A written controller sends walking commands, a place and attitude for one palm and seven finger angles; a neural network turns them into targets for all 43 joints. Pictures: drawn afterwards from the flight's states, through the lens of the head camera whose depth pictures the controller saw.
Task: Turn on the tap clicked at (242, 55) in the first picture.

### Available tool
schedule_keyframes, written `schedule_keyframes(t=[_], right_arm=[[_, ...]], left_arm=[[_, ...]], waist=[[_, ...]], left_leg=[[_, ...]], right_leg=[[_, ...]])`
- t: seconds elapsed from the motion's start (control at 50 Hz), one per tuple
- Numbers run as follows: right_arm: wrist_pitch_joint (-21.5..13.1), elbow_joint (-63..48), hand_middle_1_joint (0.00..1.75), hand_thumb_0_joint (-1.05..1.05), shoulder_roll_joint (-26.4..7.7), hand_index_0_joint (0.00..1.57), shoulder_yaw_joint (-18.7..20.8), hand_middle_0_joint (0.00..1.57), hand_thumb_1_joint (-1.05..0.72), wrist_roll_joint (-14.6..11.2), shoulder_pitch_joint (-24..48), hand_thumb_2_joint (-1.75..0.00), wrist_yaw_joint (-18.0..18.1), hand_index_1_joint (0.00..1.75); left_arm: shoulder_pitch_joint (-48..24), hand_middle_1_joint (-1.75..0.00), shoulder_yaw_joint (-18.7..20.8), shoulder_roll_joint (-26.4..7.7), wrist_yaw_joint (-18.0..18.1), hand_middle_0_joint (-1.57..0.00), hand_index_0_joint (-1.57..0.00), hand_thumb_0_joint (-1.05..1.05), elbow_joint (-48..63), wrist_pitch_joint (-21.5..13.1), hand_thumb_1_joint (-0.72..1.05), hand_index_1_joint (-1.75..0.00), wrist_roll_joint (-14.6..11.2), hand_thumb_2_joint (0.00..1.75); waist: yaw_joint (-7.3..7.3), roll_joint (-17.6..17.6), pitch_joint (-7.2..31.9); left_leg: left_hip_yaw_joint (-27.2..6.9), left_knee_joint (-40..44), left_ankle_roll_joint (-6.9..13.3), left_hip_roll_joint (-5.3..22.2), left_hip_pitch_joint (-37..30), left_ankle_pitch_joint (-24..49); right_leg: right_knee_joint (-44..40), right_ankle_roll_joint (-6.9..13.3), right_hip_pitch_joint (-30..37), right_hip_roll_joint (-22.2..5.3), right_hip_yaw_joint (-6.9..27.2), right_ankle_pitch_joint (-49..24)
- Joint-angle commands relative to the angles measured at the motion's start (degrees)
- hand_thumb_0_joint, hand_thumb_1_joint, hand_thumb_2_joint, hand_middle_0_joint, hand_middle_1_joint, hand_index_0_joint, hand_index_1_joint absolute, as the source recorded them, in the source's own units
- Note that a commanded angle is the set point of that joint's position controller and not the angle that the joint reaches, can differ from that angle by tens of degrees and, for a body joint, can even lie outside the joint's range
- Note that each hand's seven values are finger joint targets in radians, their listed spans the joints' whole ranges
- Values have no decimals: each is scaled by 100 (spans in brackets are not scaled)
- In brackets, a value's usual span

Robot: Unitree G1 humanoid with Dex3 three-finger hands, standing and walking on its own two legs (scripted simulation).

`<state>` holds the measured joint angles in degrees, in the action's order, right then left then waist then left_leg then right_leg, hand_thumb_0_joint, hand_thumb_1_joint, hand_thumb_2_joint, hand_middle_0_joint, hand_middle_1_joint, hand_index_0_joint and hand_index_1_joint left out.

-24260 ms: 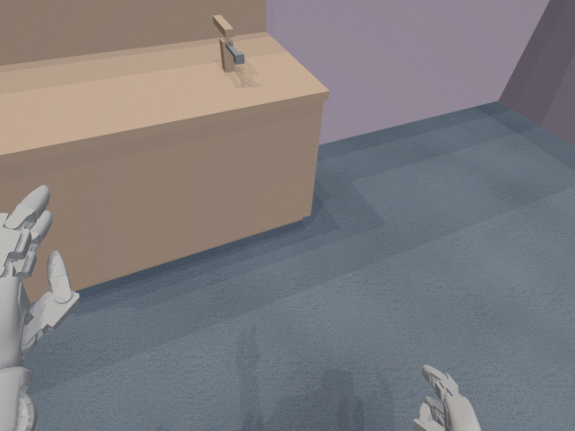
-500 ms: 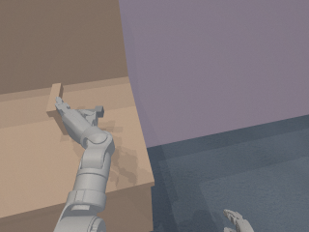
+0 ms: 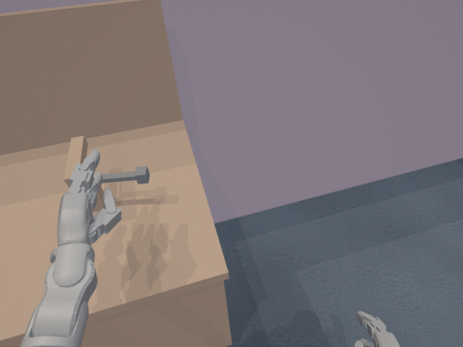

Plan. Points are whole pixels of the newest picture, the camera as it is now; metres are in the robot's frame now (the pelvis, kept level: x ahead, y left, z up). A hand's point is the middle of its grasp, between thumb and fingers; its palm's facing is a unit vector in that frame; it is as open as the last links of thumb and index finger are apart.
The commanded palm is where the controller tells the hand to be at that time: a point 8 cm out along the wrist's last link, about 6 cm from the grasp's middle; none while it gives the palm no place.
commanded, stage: draw the hand back beside the body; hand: left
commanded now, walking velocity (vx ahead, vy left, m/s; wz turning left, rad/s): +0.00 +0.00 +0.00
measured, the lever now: (142, 175) +0.46 +0.24 +0.03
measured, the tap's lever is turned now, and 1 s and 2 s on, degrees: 79 79 79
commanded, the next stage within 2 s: step back with the hand held close in 1.04 s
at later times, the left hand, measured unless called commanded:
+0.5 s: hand (89, 225) +0.25 +0.23 +0.14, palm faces +0.34 -0.89 -0.30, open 7.5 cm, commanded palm +0.20 +0.27 +0.16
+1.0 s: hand (60, 240) +0.22 +0.25 +0.15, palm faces +0.42 -0.84 -0.35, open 7.4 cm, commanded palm +0.17 +0.29 +0.18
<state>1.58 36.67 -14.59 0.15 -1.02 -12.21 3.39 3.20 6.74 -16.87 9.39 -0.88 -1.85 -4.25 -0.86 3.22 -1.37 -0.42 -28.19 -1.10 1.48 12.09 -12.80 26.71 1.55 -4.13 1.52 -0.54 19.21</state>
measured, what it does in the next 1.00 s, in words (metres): stands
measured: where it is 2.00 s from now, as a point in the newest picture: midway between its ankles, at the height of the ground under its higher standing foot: outside the picture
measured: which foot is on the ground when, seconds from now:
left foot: down 0.00-1.00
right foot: down 0.00-1.00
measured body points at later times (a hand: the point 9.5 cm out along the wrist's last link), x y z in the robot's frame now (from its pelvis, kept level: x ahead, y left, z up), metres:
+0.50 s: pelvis +0.02 +0.01 +0.00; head +0.01 -0.02 +0.45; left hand +0.22 +0.27 +0.16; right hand +0.21 -0.21 -0.09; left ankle +0.03 +0.13 -0.74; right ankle -0.05 -0.10 -0.74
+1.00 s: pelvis +0.02 +0.01 +0.00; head +0.00 -0.01 +0.45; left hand +0.19 +0.29 +0.17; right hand +0.21 -0.21 -0.09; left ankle +0.03 +0.13 -0.74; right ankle -0.05 -0.10 -0.74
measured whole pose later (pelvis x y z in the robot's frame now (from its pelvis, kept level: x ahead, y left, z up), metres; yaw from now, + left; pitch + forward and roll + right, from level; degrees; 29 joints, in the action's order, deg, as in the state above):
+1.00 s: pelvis +0.02 +0.01 +0.00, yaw +1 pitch -3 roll +0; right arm -3.3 36.4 -13.0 -0.2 -0.2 -10.3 3.3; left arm 25.1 15.1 -18.5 7.0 22.8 -5.1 -4.2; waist -3.1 3.1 -0.4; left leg -1.1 -29.6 -0.5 0.6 11.8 -14.8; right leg 26.0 0.9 -2.5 0.7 -1.4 20.5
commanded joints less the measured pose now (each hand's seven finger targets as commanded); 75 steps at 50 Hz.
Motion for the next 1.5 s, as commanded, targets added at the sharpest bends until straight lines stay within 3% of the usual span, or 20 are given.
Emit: schedule_keyframes(t=[0.0, 0.02, 0.1, 0.14, 0.18, 0.22, 0.34, 0.5, 0.62, 0.72, 0.82, 1.1, 1.14, 1.16, 1.2, 1.22, 1.28, 1.32, 1.42, 1.48], right_arm=[[-525, -885, 30, 0, -498, 20, 162, 20, -90, 36, 947, -90, 27, 30], [-529, -847, 30, 0, -498, 20, 161, 20, -90, 30, 961, -90, 26, 30], [-541, -889, 30, 0, -478, 20, 159, 20, -90, 66, 972, -90, 6, 30], [-523, -894, 30, 0, -427, 20, 135, 20, -90, 67, 969, -90, -4, 30], [-536, -937, 30, 0, -427, 20, 137, 20, -90, 78, 987, -90, -13, 30], [-523, -935, 30, 0, -415, 20, 138, 20, -90, 81, 970, -90, -13, 30], [-589, -1001, 30, 0, -385, 20, 123, 20, -90, 77, 959, -90, -41, 30], [-679, -989, 30, 0, -419, 20, 168, 20, -90, 96, 945, -90, -15, 30], [-737, -975, 30, 0, -397, 20, 164, 20, -90, 87, 906, -90, -26, 30], [-771, -985, 30, 0, -413, 20, 197, 20, -90, 88, 914, -90, -17, 30], [-791, -947, 30, 0, -411, 20, 201, 20, -90, 71, 928, -90, 17, 30], [-853, -964, 30, 0, -400, 20, 180, 20, -90, 83, 956, -90, 33, 30], [-865, -960, 30, 0, -403, 20, 162, 20, -90, 84, 950, -90, 32, 30], [-771, -1128, 30, 0, -376, 20, 99, 20, -90, 43, 953, -90, 81, 30], [-619, -972, 30, 0, -342, 20, 118, 20, -90, 69, 801, -90, 99, 30], [-575, -1075, 30, 0, -381, 20, 156, 20, -90, 55, 820, -90, 96, 30], [-420, -1258, 30, 0, -428, 20, 193, 20, -90, 19, 781, -90, 74, 30], [-364, -1330, 30, 0, -444, 20, 201, 20, -90, 14, 831, -90, 83, 30], [-338, -1433, 30, 0, -476, 20, 210, 20, -90, 9, 914, -90, 148, 30], [-419, -1461, 30, 0, -444, 20, 200, 20, -90, 8, 916, -90, 170, 30]], left_arm=[[-1499, -22, 110, -618, -99, -17, -17, 0, 1488, -615, 90, -22, 72, 90], [-1338, -22, 226, -701, -109, -17, -17, 0, 1461, -627, 90, -22, 94, 90], [-838, -23, 497, -852, -153, -18, -18, 0, 1827, -715, 90, -23, 71, 90], [-586, -24, 638, -917, -172, -18, -18, 0, 1968, -720, 90, -24, 70, 90], [-400, -25, 772, -996, -186, -18, -18, 0, 2138, -708, 90, -25, 38, 90], [-156, -25, 930, -1096, -202, -18, -18, 0, 2244, -669, 90, -25, 30, 90], [307, -27, 744, -809, -253, -19, -19, 0, 2699, -610, 90, -27, 26, 90], [836, -29, 1145, -1095, -186, -20, -20, 0, 3167, -623, 90, -29, 23, 90], [1305, -30, 1336, -1175, -164, -20, -20, 0, 3544, -647, 90, -30, 27, 90], [1774, -30, 1573, -1278, -162, -20, -20, 0, 3604, -649, 90, -30, -17, 90], [1565, -30, 1424, -1130, -178, -20, -20, 0, 3587, -667, 90, -30, 3, 90], [1597, -30, 1503, -1198, -156, -20, -20, 0, 3628, -715, 90, -30, -16, 90], [1323, -30, 1532, -1279, -140, -20, -20, 0, 3844, -736, 90, -30, -2, 90], [415, -30, 2428, -2152, -125, -20, -20, 0, 4333, -913, 90, -30, -27, 90], [1436, -30, 1848, -1345, -286, -20, -20, 0, 3415, -845, 90, -30, 45, 90], [1488, -30, 1784, -1299, -319, -20, -20, 0, 3561, -842, 90, -30, 63, 90], [2175, -30, 1701, -1131, -353, -20, -20, 0, 3511, -773, 90, -30, 50, 90], [2282, -30, 1843, -1314, -326, -20, -20, 0, 3703, -764, 90, -30, 51, 90], [2167, -30, 2142, -1705, -245, -20, -20, 0, 4174, -850, 90, -30, 33, 90], [2316, -30, 2095, -1577, -222, -20, -20, 0, 4117, -903, 90, -30, 3, 90]], waist=[[20, -344, 772], [-12, -163, 717], [-100, -319, 890], [-133, 61, 818], [-156, -165, 825], [-177, -83, 756], [-136, -42, 645], [-197, -286, 768], [-223, 89, 743], [-249, -257, 607], [-181, -43, 471], [-225, -56, 525], [-207, 227, 568], [-134, 50, 119], [-19, -469, 478], [-29, -332, 650], [-53, -25, 1091], [-94, 53, 1137], [-89, 125, 1070], [-71, 331, 994]], left_leg=[[39, 366, 360, -54, -1156, 545], [40, 408, 345, -53, -1177, 557], [55, 396, 346, -46, -1143, 823], [79, 416, 314, -48, -1101, 894], [76, 387, 320, -23, -1101, 1026], [95, 380, 317, -24, -1071, 1100], [98, 294, 309, 15, -1125, 1350], [88, 189, 351, -9, -1055, 1453], [64, 132, 321, -11, -1012, 1522], [68, 86, 342, 1, -861, 1446], [82, 50, 347, -12, -850, 1153], [-8, 97, 340, -12, -794, 963], [-24, 134, 314, -20, -818, 921], [-115, -218, 421, 145, -494, 959], [-133, -537, 419, 185, -548, 1607], [-122, -482, 421, 211, -646, 1956], [-233, -340, 462, 418, -787, 2748], [-341, -236, 451, 500, -691, 2846], [-503, -9, 404, 540, -190, 1741], [-594, 219, 410, 531, 109, 902]], right_leg=[[-696, -48, -725, -91, -34, -1382], [-717, -33, -703, -100, -28, -1348], [-661, -30, -454, -129, -56, -1684], [-664, -11, -397, -155, -44, -1745], [-653, -17, -359, -140, -68, -1918], [-673, -20, -333, -154, -59, -2002], [-614, -30, -429, -160, -95, -2221], [-535, -54, -334, -199, -116, -2435], [-521, -37, -332, -216, -130, -2412], [-507, -71, -383, -225, -154, -2488], [-547, -77, -580, -234, -116, -2195], [-555, -42, -575, -219, -138, -1870], [-568, -24, -559, -217, -140, -1768], [-827, -40, -989, -571, 414, -2504], [-547, -51, -823, -785, 336, -3435], [-403, -88, -755, -769, 288, -3630], [-86, -191, -739, -597, 85, -3124], [-50, -188, -798, -535, 59, -2656], [-98, -113, -919, -508, 125, -1889], [-53, -133, -977, -412, 101, -1401]])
